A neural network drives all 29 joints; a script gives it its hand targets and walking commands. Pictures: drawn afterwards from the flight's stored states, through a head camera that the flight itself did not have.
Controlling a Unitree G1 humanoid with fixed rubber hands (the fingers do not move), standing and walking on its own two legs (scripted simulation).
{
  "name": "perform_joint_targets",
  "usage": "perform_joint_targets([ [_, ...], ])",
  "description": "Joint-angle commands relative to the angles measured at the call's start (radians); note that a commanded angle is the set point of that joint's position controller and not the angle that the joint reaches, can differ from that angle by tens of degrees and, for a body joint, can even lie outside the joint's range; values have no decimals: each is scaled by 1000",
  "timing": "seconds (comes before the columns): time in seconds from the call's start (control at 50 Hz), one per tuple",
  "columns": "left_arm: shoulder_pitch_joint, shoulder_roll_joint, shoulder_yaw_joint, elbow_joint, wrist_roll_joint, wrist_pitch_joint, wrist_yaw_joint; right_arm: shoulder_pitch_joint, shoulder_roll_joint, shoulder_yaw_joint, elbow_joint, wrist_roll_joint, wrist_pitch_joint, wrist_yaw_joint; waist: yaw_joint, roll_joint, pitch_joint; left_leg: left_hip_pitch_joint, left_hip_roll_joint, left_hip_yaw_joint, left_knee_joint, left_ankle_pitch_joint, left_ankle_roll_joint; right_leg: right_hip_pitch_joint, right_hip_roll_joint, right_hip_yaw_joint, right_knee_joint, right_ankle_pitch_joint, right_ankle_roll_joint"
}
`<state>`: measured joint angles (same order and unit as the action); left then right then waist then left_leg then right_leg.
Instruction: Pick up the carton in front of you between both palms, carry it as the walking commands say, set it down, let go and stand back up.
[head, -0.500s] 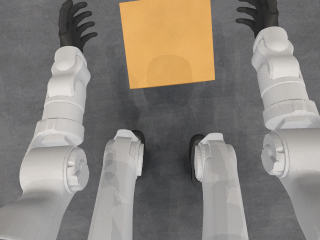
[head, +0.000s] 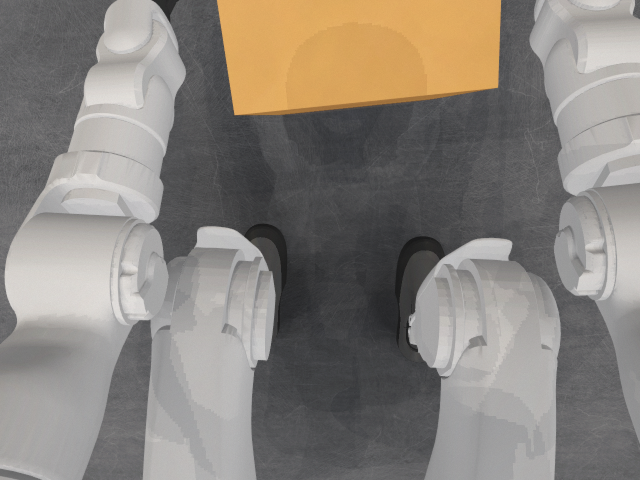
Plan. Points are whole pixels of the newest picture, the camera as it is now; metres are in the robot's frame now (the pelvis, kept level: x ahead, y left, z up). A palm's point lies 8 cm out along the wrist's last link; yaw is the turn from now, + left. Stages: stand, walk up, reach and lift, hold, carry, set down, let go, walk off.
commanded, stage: reach and lift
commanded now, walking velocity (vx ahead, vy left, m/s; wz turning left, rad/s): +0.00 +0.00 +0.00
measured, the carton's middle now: (350, 3) +0.53 +0.00 -0.25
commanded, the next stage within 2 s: none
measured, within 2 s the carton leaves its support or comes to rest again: leaves its support in 0.66 s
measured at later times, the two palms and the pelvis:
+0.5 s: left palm out of the picture +0.53 +0.15 -0.17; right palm out of the picture +0.56 -0.15 -0.18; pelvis -0.01 +0.00 +0.00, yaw +0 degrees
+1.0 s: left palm out of the picture +0.51 +0.14 -0.05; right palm out of the picture +0.53 -0.16 -0.05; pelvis +0.00 +0.00 +0.03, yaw -2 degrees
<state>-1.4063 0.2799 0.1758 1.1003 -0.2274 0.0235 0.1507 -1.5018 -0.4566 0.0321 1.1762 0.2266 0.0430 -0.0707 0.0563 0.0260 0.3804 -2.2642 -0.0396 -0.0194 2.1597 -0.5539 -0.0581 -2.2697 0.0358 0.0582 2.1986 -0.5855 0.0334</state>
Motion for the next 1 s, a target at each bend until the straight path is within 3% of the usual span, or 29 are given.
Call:
perform_joint_targets([
  [0.0, -196, 119, -1, -111, -13, -27, 8, -290, -94, 5, -124, 9, -24, -3, 33, -124, -1355, 627, 0, 91, -120, 442, -3, 675, -15, -60, -145, 417, 2],
  [0.1, -154, 90, -5, -83, -6, -25, 5, -210, -63, -25, -59, -19, -19, -5, 11, -105, -1259, 574, -3, 88, -128, 387, -10, 591, -13, -59, -160, 364, 0],
  [0.22, -183, 89, 9, -93, 13, -27, 5, -246, -55, -30, -70, -25, -26, -7, 20, -96, -1223, 547, -4, 88, -143, 341, -10, 556, -13, -54, -178, 308, -4],
  [0.34, -273, -11, -54, -95, -15, -25, 2, -328, 55, 33, -80, 0, -23, -2, 16, -113, -1215, 553, -19, 89, -160, 303, -8, 575, -4, -59, -198, 269, -8],
  [0.4, -278, -69, -22, -63, 27, -23, 2, -343, 116, 24, -67, -35, -19, 0, 20, -111, -1187, 572, -31, 91, -160, 289, -8, 575, 9, -61, -204, 252, -6],
  [0.44, -399, -316, -82, -92, 44, -17, -46, -431, 391, 81, -78, -36, -10, 48, 22, -116, -1182, 560, -48, 95, -155, 290, 3, 567, 26, -63, -202, 260, -9],
  [0.5, -555, -712, -126, -132, 91, 31, -159, -516, 790, 97, -83, -88, 20, 158, 8, -110, -1130, 528, -74, 105, -135, 272, 6, 514, 57, -76, -189, 247, -19],
  [0.58, -561, -907, -116, -196, 137, 86, -257, -469, 1010, 46, -137, -131, 61, 236, 8, -97, -1111, 477, -92, 123, -122, 295, 15, 468, 75, -103, -170, 280, -24],
  [0.72, -526, -1111, -220, -335, 53, 136, -289, -495, 1166, 148, -379, -66, 87, 242, -12, -109, -1469, 590, -100, 129, -98, 478, 14, 659, 88, -120, -151, 490, -29],
  [0.82, -528, -1197, -322, -505, 40, 197, -289, -466, 1311, 223, -547, -71, 153, 218, -19, -128, -1822, 647, -113, 150, -144, 497, 0, 869, 107, -135, -191, 567, -17],
  [0.88, -496, -1209, -345, -562, 80, 238, -288, -375, 1377, 220, -550, -101, 207, 215, -8, -122, -1821, 659, -124, 155, -204, 428, 2, 832, 120, -144, -257, 481, -7],
  [0.98, -397, -1217, -203, -415, 222, 300, -310, -258, 1409, 62, -361, -223, 272, 251, 14, -104, -1460, 551, -124, 149, -340, 169, 16, 620, 127, -140, -401, 184, -16],
])
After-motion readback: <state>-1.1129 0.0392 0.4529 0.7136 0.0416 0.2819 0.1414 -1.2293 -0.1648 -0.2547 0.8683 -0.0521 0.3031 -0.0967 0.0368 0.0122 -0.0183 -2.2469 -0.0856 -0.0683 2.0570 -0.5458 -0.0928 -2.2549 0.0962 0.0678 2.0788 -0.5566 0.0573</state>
